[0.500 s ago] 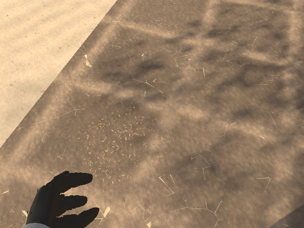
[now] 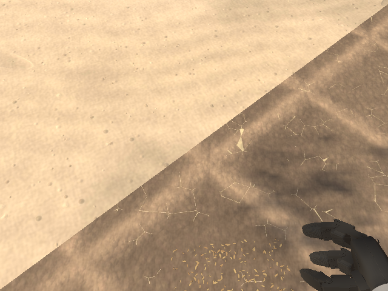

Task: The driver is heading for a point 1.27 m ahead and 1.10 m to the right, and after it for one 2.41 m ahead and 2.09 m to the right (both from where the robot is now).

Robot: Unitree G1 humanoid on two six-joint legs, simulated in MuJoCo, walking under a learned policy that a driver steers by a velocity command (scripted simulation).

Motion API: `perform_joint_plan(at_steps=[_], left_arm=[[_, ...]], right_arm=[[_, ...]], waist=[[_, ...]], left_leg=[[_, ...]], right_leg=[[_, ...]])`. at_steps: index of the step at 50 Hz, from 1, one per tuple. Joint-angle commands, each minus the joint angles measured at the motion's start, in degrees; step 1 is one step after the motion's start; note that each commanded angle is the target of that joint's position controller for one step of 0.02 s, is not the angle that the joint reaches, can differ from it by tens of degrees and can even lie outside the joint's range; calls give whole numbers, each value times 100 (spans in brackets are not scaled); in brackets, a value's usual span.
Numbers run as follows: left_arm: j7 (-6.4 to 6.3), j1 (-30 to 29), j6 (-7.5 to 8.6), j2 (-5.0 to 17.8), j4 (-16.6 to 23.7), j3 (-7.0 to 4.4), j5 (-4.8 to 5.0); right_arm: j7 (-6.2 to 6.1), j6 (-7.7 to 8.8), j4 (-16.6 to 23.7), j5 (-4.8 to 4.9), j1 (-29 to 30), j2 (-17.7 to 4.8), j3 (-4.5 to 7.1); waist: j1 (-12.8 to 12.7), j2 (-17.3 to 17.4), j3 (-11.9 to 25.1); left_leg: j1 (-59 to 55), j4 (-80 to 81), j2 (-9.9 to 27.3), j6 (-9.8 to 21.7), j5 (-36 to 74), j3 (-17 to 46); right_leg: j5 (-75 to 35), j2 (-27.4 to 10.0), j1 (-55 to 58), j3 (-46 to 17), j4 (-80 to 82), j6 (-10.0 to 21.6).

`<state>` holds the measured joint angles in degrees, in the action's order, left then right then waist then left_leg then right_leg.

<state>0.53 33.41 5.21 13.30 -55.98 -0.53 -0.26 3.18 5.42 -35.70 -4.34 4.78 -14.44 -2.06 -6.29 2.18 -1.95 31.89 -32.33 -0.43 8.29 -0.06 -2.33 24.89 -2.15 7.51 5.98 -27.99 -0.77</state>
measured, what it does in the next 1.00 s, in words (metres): walks ahead, turning right: right foot, then left foot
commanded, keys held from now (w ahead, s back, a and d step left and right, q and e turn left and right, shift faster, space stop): e+shift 1.00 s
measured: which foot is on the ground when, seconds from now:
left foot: down 0.00-0.40, up 0.42-0.90, down 0.92-1.00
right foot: down 0.00-0.00, up 0.02-0.40, down 0.42-0.92, up 0.94-1.00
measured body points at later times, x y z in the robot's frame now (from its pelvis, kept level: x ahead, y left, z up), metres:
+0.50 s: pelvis +0.23 -0.03 +0.00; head +0.27 -0.05 +0.44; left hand +0.45 +0.18 -0.11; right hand +0.27 -0.32 -0.12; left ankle +0.18 +0.10 -0.63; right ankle +0.32 -0.11 -0.71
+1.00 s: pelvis +0.31 +0.01 +0.03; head +0.35 -0.01 +0.48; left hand +0.63 +0.10 -0.08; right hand +0.19 -0.29 -0.05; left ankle +0.41 +0.06 -0.71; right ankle +0.28 -0.09 -0.67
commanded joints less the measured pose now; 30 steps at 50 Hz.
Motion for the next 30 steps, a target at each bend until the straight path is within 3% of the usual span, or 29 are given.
perform_joint_plan(at_steps=[1,2,3,4,6,9,13,15,17,19,20,21,22,23,24,25,26,28,30], left_arm=[[-175,758,-14,558,599,-128,338],[-226,44,-82,1002,655,-270,203],[-196,-446,-89,845,815,-242,183],[-155,-718,-138,733,801,-243,82],[-34,-661,-396,560,747,-293,-70],[41,-815,-598,263,934,-318,-94],[182,-1579,-612,157,1331,-248,-117],[268,-1707,-635,243,1402,-258,-149],[293,-1709,-670,422,1498,-317,-207],[232,-1496,-663,615,1554,-408,-238],[166,-1031,-600,685,1459,-464,-254],[61,-643,-513,1021,1388,-582,-257],[-20,-1014,-559,1756,1486,-733,-125],[29,-934,-606,2073,1760,-843,117],[9,-1324,-695,1824,1900,-821,93],[-23,-1657,-778,1422,1927,-711,34],[-30,-1900,-816,1183,1903,-633,26],[-42,-2069,-811,1049,1969,-614,4],[-2,-1997,-777,1199,1967,-677,-26]], right_arm=[[-235,5,-417,-2,-2920,-1681,594],[-237,-70,-399,259,-2744,-1358,615],[-242,-45,-428,319,-2304,-966,517],[-268,-28,-522,306,-2104,-619,436],[-370,-19,-603,351,-1941,-428,385],[-412,59,-634,410,-1748,-496,443],[-478,49,-630,425,-1353,-401,428],[-494,37,-653,442,-1462,-571,502],[-501,-24,-656,491,-1596,-729,582],[-498,-149,-637,528,-1708,-868,656],[-474,-250,-618,548,-1699,-889,672],[-435,-317,-590,509,-1884,-914,680],[-369,-409,-382,333,-2348,-446,594],[-391,-523,-228,198,-2617,-474,520],[-436,-561,-262,190,-2404,-639,526],[-465,-555,-209,211,-1881,-764,558],[-502,-554,-164,199,-1605,-761,569],[-526,-693,-227,168,-1667,-699,558],[-510,-765,-226,224,-1666,-513,513]], waist=[[1081,987,3352],[1209,82,3088],[1039,251,2105],[885,94,1210],[540,257,551],[222,293,532],[191,513,271],[254,398,328],[271,288,373],[217,252,459],[16,53,647],[-164,-585,773],[519,-1657,642],[368,-1469,1860],[426,-799,1536],[466,-350,739],[611,-231,313],[681,-353,400],[656,-233,654]], left_leg=[[-6210,-293,3213,790,4904,3679],[-5514,-248,2761,834,5327,2751],[-4690,137,2487,715,4400,2133],[-3780,576,2137,437,3743,1639],[-2552,1150,1867,229,3512,882],[-2163,1443,1800,222,3500,138],[-1677,1482,1287,-15,2473,-1034],[-1902,1228,1402,-121,2227,-1173],[-2192,646,1615,-227,2604,-1197],[-2385,-402,1714,-368,2998,-1233],[-2302,-1443,1635,-494,2708,-1296],[-1626,-2921,1247,-788,931,-1290],[69,-4793,59,-1154,-4079,-1094],[491,-5279,-148,-1283,-4136,363],[633,-5052,80,-1221,-3745,690],[700,-4531,204,-1152,-3192,710],[586,-3925,316,-1124,-2797,707],[-60,-3339,270,-1130,-2366,615],[-264,-2924,144,-1147,-2296,640]], right_leg=[[958,458,-3852,-933,-5708,396],[317,168,-4041,-1135,-5704,392],[-2,8,-4434,-954,-5283,348],[-170,-168,-4500,-853,-4827,282],[-318,-232,-3994,-783,-4436,134],[-779,-189,-3939,-591,-3997,101],[-2551,-127,-3399,-184,-1991,262],[-2905,-22,-3074,-16,-1402,378],[-2515,142,-2863,184,-1210,560],[-1816,426,-2575,308,-1009,804],[-1823,590,-2093,287,-580,970],[-3500,276,-1334,-448,-103,1196],[-7550,-1084,-748,-2663,-524,1891],[-6035,-1728,-206,-4437,491,2676],[-3458,-1707,-607,-4424,949,2588],[-2076,-1348,-1360,-3966,1206,2282],[-1647,-973,-1883,-3550,1348,1925],[-1997,-533,-2374,-2996,1277,1542],[-2297,-357,-2328,-2917,1126,1390]])
Next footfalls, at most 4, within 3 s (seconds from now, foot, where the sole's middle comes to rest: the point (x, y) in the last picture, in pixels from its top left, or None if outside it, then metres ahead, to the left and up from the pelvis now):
0.42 right None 0.36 -0.13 -0.75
0.92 left None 0.44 0.02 -0.75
1.38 right None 0.21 -0.06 -0.75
1.84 left None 0.39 0.03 -0.75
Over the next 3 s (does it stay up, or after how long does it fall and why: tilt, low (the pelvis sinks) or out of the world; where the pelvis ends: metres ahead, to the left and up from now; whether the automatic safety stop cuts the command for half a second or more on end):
stays up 0.34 -0.03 0.04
